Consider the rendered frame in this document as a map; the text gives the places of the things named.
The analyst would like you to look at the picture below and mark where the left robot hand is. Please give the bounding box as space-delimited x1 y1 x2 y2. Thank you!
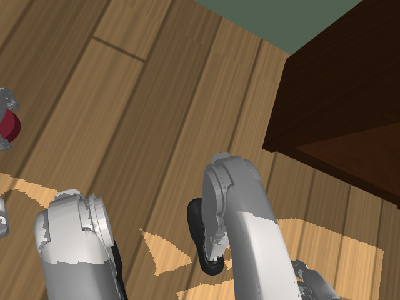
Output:
0 87 19 151

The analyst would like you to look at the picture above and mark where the tin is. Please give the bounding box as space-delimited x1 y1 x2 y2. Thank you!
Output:
0 108 21 143

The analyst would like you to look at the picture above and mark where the right robot foot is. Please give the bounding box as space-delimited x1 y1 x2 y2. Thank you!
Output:
187 198 224 276

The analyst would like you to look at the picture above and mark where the bookshelf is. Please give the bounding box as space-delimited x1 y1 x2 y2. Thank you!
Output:
262 0 400 210

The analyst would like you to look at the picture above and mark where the right robot hand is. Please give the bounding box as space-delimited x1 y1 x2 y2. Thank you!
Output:
291 259 340 300

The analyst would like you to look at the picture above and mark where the left robot foot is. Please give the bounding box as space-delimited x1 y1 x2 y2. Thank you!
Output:
111 238 128 300

